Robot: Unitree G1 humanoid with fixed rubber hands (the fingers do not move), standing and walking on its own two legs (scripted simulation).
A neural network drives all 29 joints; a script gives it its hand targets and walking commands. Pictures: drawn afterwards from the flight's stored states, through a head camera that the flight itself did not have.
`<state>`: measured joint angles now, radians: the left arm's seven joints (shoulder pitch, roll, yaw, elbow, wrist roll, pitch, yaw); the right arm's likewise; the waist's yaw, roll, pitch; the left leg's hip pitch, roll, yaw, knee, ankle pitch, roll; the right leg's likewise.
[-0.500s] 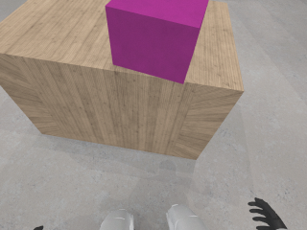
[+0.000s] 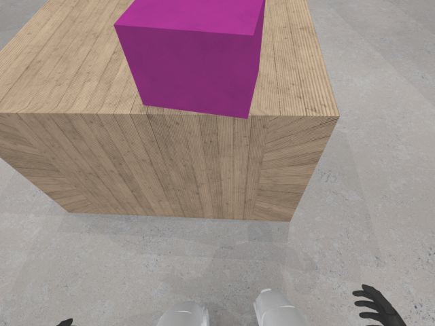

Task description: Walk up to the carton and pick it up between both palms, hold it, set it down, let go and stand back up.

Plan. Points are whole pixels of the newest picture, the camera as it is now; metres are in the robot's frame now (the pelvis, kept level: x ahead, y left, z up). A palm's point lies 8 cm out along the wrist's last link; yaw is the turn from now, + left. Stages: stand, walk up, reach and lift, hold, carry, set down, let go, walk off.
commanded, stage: walk up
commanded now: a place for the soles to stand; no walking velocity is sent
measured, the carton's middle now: (199, 51) +0.70 +0.07 +0.08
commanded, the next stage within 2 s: none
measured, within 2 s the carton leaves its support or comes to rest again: neither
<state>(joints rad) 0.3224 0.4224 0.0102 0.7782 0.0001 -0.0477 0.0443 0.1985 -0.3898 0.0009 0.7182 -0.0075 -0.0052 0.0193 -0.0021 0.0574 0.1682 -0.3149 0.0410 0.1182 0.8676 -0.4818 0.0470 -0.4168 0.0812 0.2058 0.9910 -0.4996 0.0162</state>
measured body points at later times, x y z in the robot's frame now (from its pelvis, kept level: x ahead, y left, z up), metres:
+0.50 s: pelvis +0.01 -0.01 +0.00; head +0.04 -0.02 +0.44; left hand +0.09 +0.31 -0.10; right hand +0.12 -0.31 -0.11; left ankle +0.01 +0.09 -0.70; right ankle +0.04 -0.17 -0.68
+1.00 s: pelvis +0.00 -0.02 +0.00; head +0.03 -0.04 +0.44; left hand +0.10 +0.30 -0.10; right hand +0.09 -0.33 -0.11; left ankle +0.01 +0.08 -0.70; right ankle +0.03 -0.18 -0.68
